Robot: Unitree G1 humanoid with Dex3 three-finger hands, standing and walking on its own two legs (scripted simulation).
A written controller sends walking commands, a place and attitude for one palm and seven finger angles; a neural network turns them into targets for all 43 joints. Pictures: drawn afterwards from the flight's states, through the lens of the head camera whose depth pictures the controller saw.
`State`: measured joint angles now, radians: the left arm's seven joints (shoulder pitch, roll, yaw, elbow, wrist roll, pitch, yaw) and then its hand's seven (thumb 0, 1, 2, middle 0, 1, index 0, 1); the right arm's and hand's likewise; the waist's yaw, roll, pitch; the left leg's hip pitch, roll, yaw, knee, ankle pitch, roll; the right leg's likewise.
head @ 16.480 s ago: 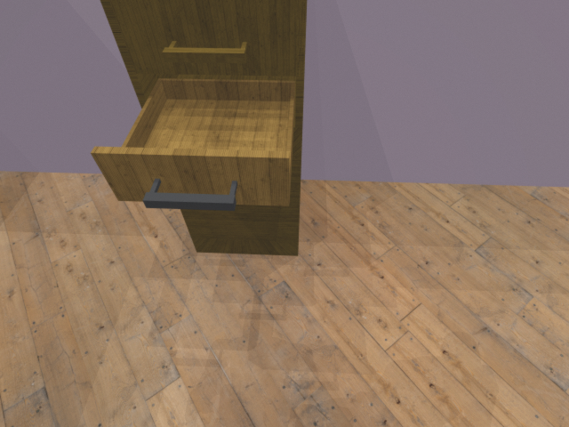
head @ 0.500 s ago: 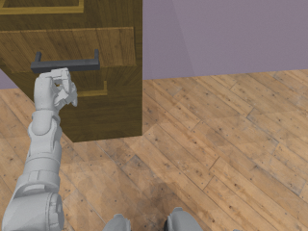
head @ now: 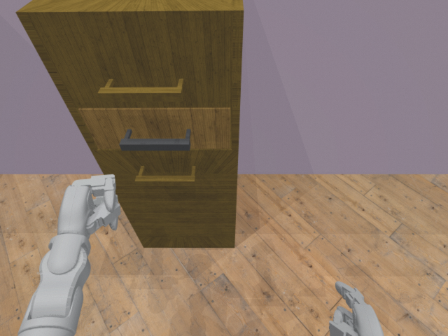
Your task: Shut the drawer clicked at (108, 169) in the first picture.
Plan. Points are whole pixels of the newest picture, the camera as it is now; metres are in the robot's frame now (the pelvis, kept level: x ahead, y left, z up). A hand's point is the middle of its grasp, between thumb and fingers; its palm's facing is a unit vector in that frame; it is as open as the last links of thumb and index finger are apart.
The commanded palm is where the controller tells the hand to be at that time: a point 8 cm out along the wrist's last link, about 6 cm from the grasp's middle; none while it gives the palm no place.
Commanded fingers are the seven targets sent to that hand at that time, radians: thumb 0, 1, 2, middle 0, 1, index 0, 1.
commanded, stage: draw the hand back to the body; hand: left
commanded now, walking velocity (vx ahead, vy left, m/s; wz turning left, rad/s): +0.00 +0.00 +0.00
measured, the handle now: (157, 138) +0.59 +0.21 -0.01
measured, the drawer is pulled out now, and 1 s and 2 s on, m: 0.00 0.00 0.00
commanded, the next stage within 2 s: step back with the hand held close in 0.72 s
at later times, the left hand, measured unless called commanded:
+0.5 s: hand (35, 254) +0.19 +0.24 +0.17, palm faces +0.38 -0.85 -0.37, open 3.3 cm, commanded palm +0.13 +0.28 +0.19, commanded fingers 0.00 0.90 0.90 -1.40 -1.60 -1.40 -1.60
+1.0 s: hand (13, 252) +0.18 +0.25 +0.19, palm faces +0.39 -0.81 -0.44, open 3.3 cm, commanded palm +0.12 +0.28 +0.19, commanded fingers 0.00 0.90 0.90 -1.40 -1.60 -1.40 -1.60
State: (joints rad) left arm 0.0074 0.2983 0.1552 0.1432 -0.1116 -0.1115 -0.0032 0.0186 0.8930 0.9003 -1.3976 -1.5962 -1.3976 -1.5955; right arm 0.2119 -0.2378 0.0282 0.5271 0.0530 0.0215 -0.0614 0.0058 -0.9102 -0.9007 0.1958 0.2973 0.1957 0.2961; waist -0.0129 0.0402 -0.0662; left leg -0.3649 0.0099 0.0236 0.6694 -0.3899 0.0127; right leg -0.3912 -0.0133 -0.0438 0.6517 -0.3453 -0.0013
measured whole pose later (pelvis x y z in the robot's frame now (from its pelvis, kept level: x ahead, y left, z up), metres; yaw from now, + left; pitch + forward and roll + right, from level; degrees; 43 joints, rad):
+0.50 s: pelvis +0.00 +0.00 +0.02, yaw +0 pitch -4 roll +0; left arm 0.48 0.32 0.26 -0.41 -0.07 -0.08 0.10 0.02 0.89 0.90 -1.40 -1.60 -1.40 -1.59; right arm 0.21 -0.23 0.04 0.61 0.01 -0.10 -0.06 0.01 -0.91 -0.90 0.20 0.30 0.20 0.30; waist 0.06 0.07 0.01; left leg -0.08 0.01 0.02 0.44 -0.29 0.01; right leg -0.10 -0.01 -0.05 0.42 -0.24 0.00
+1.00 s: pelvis -0.01 +0.00 +0.02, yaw +0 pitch -2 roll -1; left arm 0.54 0.34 0.36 -0.48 -0.05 -0.17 0.11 0.02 0.89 0.90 -1.40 -1.60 -1.40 -1.59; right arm 0.18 -0.23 0.01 0.60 -0.01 -0.07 -0.06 0.01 -0.91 -0.90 0.20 0.30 0.20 0.30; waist 0.01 0.06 0.03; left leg -0.14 0.01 0.02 0.44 -0.27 0.02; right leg -0.14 0.00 -0.05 0.38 -0.20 0.01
